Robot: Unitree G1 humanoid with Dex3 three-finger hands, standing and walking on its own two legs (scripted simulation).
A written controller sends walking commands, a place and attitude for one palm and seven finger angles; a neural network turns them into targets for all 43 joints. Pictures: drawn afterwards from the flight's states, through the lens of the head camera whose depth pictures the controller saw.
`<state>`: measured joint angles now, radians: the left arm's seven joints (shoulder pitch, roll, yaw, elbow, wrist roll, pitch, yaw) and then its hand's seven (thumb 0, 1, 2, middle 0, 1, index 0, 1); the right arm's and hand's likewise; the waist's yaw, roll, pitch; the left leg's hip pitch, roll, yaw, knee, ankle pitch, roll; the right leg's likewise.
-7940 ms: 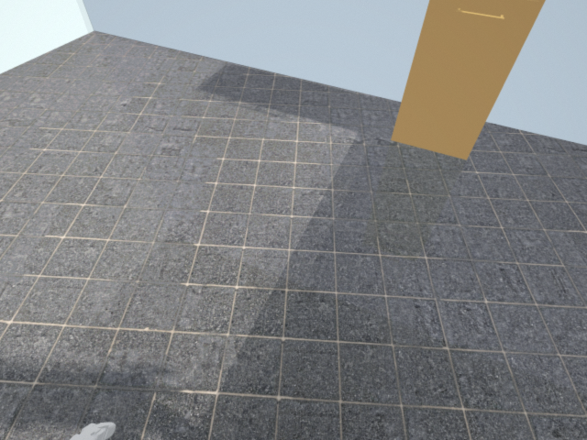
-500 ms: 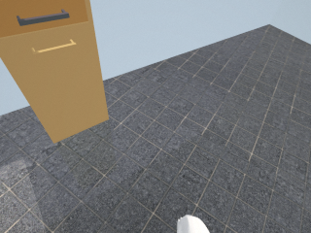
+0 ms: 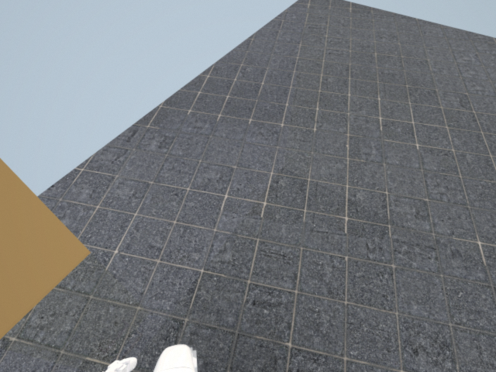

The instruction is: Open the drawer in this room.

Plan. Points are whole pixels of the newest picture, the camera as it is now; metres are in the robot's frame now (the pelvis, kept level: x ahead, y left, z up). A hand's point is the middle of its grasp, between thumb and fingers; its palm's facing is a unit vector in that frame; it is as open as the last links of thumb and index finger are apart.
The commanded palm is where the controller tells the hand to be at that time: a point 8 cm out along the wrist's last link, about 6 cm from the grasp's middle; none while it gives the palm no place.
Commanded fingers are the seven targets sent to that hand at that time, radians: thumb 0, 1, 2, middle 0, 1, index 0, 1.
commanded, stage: walk to a spot facing it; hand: left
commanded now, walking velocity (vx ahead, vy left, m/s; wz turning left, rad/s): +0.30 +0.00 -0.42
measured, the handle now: out of the picture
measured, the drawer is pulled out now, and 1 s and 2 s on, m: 0.00 0.00 0.00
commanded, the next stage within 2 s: turn to face it in 0.54 s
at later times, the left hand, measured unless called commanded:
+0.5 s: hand (116, 338) +0.21 +0.26 -0.18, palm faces -0.15 -0.97 -0.18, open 7.4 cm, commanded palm none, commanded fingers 0.00 0.90 0.90 -0.20 -0.30 -0.20 -0.30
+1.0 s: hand (203, 240) +0.40 +0.11 -0.15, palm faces -0.38 -0.90 -0.19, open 7.4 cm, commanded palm none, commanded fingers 0.00 0.90 0.90 -0.20 -0.30 -0.20 -0.30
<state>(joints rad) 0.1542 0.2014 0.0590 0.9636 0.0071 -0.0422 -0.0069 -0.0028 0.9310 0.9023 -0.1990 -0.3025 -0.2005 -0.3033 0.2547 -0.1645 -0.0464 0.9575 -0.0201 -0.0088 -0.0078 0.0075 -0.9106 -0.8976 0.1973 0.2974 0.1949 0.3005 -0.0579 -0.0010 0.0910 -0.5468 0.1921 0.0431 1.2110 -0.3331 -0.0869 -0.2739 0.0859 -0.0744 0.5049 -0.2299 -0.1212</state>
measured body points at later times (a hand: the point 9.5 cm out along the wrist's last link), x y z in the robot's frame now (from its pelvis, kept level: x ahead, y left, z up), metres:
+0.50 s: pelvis +0.16 +0.06 +0.00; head +0.20 +0.08 +0.45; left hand +0.22 +0.31 -0.16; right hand +0.25 -0.19 -0.11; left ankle +0.21 +0.16 -0.73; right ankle +0.09 -0.05 -0.64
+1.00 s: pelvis +0.20 +0.01 +0.00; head +0.21 +0.00 +0.45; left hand +0.42 +0.15 -0.13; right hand +0.09 -0.20 -0.16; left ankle +0.23 +0.13 -0.69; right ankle +0.18 -0.10 -0.73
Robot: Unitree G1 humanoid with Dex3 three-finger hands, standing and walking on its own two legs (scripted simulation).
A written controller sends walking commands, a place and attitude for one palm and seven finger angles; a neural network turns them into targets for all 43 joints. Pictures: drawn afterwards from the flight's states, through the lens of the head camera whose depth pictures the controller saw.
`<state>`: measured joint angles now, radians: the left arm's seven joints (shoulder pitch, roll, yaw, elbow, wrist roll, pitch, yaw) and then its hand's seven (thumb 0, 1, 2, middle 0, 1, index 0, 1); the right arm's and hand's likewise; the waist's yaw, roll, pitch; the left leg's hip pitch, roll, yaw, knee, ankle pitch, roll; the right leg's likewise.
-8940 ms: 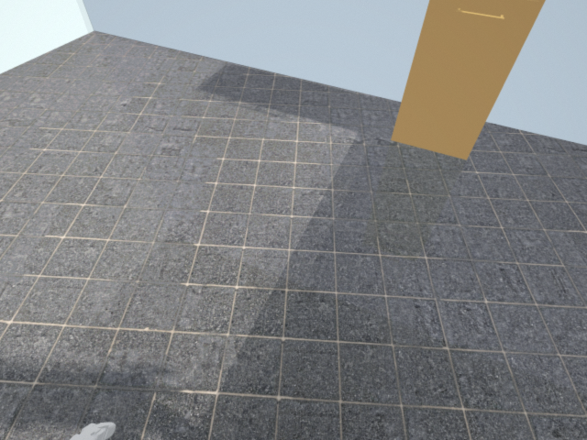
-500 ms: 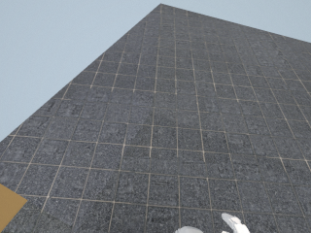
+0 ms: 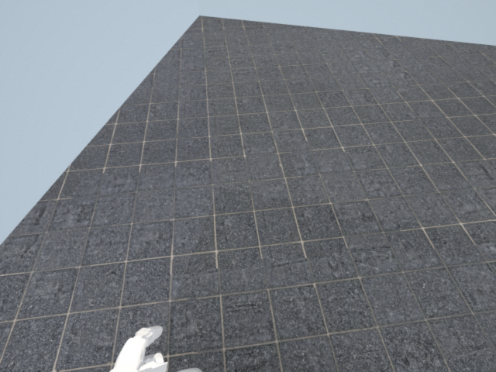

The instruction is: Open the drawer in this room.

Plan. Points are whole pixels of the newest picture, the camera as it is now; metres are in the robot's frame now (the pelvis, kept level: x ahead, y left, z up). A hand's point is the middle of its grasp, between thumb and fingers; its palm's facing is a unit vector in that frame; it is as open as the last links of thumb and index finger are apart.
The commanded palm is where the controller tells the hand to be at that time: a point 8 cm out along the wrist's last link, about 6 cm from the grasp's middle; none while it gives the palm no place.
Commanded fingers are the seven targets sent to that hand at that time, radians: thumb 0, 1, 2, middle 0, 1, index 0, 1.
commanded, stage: turn to face it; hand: left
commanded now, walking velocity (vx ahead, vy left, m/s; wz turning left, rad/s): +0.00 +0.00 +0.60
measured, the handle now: out of the picture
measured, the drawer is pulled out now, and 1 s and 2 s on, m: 0.00 0.00 0.00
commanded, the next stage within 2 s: take the last steps up to it in 1.88 s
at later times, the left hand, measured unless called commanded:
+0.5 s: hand out of the picture +0.00 +0.24 -0.16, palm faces +0.30 -0.91 -0.29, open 7.4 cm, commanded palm none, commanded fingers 0.00 0.90 0.90 -0.20 -0.30 -0.20 -0.30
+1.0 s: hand out of the picture -0.12 +0.17 -0.17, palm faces +0.59 -0.77 -0.22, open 7.4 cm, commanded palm none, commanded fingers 0.00 0.90 0.90 -0.20 -0.30 -0.20 -0.30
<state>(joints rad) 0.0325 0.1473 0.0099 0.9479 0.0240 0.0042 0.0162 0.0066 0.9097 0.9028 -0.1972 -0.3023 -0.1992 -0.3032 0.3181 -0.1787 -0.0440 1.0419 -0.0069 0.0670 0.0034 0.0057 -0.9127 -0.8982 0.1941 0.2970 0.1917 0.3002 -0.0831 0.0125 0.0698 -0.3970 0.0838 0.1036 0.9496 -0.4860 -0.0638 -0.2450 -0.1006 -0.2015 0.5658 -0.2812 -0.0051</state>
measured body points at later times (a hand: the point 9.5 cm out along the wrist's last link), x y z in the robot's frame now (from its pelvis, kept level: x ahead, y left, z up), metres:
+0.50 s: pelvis -0.02 +0.00 +0.01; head +0.02 +0.01 +0.45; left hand -0.02 +0.28 -0.13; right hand +0.12 -0.24 -0.13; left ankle +0.01 +0.11 -0.73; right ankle +0.00 -0.16 -0.69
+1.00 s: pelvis -0.04 -0.02 +0.00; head +0.00 +0.02 +0.44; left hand -0.15 +0.21 -0.16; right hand +0.21 -0.17 -0.14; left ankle -0.12 +0.06 -0.73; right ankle +0.01 -0.15 -0.73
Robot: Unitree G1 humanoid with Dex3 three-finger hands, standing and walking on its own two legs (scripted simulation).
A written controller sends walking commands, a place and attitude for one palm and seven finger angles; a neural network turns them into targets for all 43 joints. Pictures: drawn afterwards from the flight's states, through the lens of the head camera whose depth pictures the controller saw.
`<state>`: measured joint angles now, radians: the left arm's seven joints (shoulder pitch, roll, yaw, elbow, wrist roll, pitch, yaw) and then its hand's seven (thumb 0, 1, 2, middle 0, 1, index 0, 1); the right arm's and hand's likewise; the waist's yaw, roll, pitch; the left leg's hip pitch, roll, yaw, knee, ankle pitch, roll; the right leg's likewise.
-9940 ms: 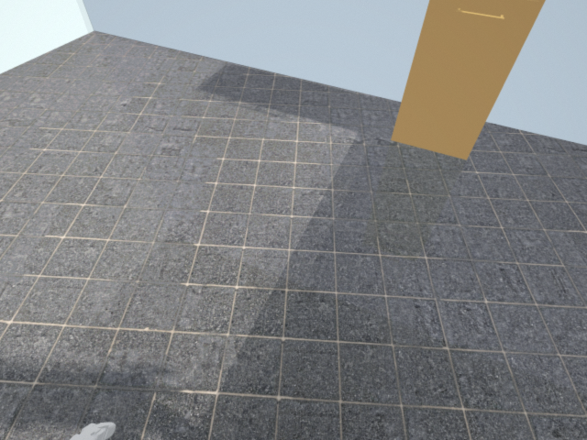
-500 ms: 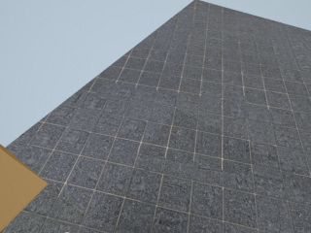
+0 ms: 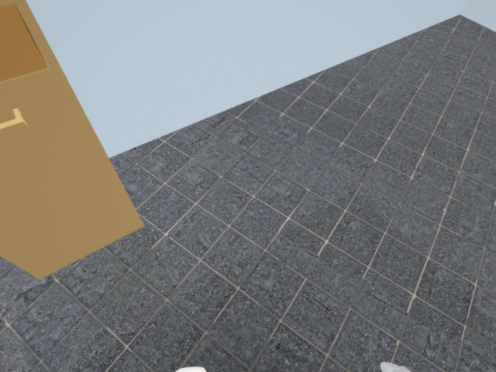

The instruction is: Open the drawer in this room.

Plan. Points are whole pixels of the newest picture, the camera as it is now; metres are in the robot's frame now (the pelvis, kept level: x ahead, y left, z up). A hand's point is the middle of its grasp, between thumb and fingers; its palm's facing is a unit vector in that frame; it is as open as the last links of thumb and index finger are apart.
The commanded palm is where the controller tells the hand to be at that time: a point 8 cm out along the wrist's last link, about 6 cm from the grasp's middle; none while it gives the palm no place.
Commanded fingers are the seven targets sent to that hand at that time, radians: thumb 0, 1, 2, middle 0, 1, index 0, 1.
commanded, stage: turn to face it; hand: left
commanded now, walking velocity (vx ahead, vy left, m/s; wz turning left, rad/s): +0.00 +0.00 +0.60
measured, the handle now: out of the picture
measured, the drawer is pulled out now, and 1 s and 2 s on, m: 0.00 0.00 0.00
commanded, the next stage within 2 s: take the last steps up to it in 0.88 s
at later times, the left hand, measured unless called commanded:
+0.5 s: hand out of the picture +0.12 +0.23 -0.13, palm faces +0.25 -0.94 -0.25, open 7.4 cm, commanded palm none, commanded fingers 0.00 0.90 0.90 -0.20 -0.30 -0.20 -0.30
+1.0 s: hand out of the picture -0.11 +0.19 -0.18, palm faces +0.55 -0.80 -0.25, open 7.4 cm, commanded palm none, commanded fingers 0.00 0.90 0.90 -0.20 -0.30 -0.20 -0.30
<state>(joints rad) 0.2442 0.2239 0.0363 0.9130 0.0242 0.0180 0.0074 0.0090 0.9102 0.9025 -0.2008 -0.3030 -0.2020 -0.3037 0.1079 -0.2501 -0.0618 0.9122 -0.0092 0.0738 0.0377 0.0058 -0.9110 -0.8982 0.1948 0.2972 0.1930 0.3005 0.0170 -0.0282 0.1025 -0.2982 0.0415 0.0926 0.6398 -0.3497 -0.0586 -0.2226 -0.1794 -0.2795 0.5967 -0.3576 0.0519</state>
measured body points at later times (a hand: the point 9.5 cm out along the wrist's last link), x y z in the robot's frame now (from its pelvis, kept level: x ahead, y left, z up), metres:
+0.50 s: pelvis +0.02 +0.00 +0.01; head +0.06 +0.01 +0.46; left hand +0.10 +0.28 -0.12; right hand +0.12 -0.24 -0.13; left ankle -0.02 +0.11 -0.73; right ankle +0.05 -0.14 -0.70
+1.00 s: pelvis +0.00 +0.01 +0.00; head +0.03 +0.05 +0.44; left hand -0.13 +0.24 -0.16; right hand +0.24 -0.15 -0.13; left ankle -0.06 +0.10 -0.73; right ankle +0.05 -0.13 -0.72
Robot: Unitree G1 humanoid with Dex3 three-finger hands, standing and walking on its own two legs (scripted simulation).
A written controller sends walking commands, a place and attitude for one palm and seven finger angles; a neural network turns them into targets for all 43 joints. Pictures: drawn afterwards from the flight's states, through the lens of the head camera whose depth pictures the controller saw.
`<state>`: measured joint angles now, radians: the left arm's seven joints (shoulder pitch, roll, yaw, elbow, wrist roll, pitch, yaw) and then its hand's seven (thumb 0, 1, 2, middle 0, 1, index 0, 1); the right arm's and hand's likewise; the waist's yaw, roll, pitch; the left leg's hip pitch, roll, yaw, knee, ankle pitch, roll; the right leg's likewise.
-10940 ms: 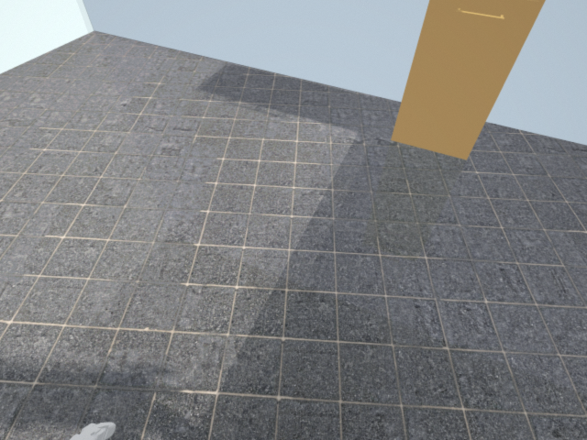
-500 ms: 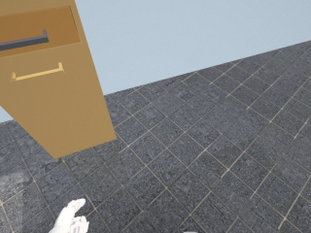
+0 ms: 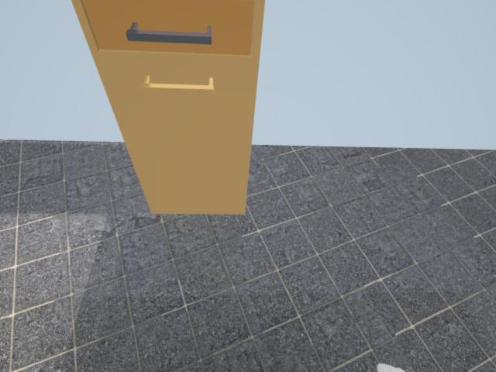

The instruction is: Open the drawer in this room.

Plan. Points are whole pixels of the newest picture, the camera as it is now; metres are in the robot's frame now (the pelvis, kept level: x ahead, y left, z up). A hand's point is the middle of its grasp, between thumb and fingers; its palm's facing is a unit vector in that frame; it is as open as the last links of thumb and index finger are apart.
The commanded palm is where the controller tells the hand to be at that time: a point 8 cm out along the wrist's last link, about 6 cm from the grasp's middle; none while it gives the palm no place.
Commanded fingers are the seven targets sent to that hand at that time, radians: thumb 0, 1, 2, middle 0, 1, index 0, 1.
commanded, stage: take the last steps up to it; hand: left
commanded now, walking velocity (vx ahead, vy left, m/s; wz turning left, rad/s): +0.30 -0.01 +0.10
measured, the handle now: (171, 32) +0.79 +0.27 +0.11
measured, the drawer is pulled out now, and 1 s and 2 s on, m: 0.00 0.00 0.00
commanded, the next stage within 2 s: come to a stop and stand still in 1.00 s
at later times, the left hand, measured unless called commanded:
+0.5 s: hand (152, 364) +0.14 +0.18 -0.15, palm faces -0.01 -0.99 -0.16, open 7.4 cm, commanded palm none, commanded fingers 0.00 0.90 0.90 -0.20 -0.30 -0.20 -0.30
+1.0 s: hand out of the picture +0.13 +0.12 -0.16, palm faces +0.16 -0.97 -0.16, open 7.3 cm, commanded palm none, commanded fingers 0.00 0.90 0.90 -0.20 -0.30 -0.20 -0.30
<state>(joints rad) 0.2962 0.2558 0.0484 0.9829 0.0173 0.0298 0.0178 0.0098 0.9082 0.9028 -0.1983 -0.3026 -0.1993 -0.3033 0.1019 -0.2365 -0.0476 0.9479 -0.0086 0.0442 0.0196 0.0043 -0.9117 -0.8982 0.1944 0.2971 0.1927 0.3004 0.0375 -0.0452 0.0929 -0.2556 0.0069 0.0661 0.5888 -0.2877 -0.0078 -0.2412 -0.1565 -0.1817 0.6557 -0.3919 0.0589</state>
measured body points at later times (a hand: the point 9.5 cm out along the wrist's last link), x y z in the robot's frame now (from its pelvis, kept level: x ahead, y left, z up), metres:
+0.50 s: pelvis +0.06 +0.00 +0.02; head +0.07 +0.00 +0.47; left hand +0.14 +0.23 -0.13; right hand -0.01 -0.23 -0.13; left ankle -0.01 +0.10 -0.73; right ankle +0.13 -0.14 -0.69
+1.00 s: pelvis +0.21 -0.04 +0.02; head +0.21 -0.04 +0.47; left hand +0.13 +0.17 -0.14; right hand +0.31 -0.27 -0.13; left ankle +0.28 +0.10 -0.69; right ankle +0.16 -0.14 -0.73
